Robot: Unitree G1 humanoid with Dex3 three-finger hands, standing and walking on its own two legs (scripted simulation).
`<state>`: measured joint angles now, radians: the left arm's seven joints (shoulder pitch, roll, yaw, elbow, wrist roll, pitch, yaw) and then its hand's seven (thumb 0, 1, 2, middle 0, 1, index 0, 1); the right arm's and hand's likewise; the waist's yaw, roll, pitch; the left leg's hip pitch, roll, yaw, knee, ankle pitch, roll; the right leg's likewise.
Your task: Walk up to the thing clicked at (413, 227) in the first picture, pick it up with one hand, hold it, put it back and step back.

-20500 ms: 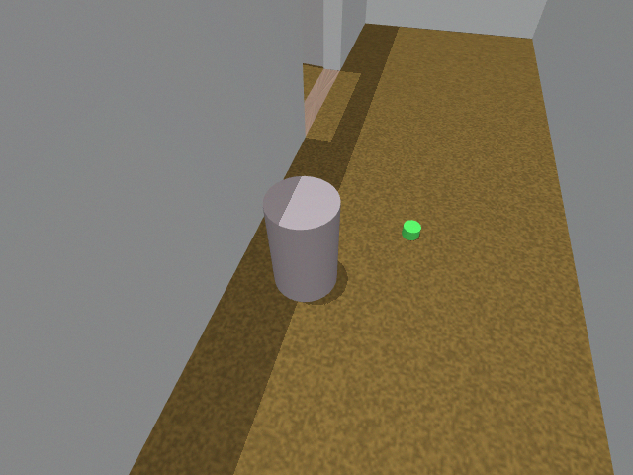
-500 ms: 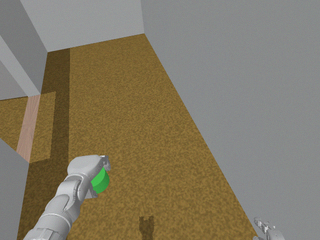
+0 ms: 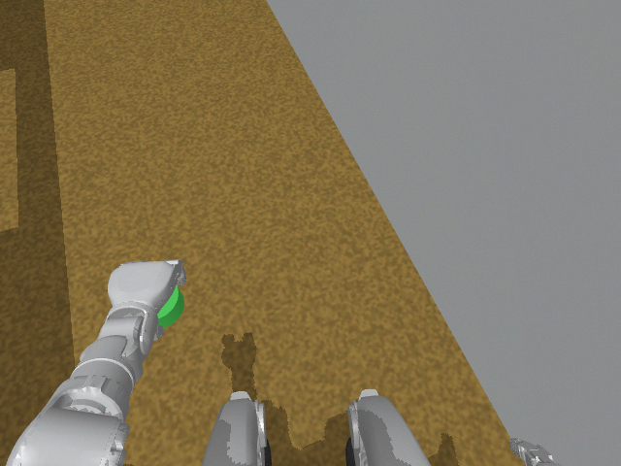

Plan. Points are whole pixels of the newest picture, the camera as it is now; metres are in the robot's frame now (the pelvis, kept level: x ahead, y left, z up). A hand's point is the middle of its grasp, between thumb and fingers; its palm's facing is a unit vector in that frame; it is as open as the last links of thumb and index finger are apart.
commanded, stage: crouch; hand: left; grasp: from above
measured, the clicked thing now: (157, 301) +0.38 +0.23 -0.13
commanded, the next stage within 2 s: lower in 1.36 s
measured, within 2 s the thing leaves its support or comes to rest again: neither
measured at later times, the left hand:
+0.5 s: hand (183, 331) +0.39 +0.25 -0.34, palm faces -0.44 -0.02 -0.90, open 9.7 cm
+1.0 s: hand (192, 334) +0.40 +0.25 -0.44, palm faces -0.45 -0.04 -0.89, open 9.6 cm
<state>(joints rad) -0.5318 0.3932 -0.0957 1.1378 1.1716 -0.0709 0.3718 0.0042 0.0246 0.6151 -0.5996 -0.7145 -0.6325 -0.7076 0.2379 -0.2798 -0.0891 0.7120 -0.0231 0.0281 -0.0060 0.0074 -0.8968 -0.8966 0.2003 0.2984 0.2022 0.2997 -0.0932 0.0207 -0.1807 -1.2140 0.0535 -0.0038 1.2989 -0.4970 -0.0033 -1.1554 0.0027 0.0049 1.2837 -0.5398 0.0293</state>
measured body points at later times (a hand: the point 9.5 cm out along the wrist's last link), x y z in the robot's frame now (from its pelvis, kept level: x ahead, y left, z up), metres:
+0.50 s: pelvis -0.04 +0.00 -0.19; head +0.18 +0.03 +0.21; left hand +0.40 +0.25 -0.29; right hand +0.03 -0.27 -0.31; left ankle +0.05 +0.12 -0.61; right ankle +0.03 -0.14 -0.61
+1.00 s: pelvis -0.04 +0.00 -0.27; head +0.19 +0.03 +0.12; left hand +0.42 +0.25 -0.39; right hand +0.01 -0.29 -0.39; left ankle +0.05 +0.12 -0.61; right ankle +0.03 -0.14 -0.61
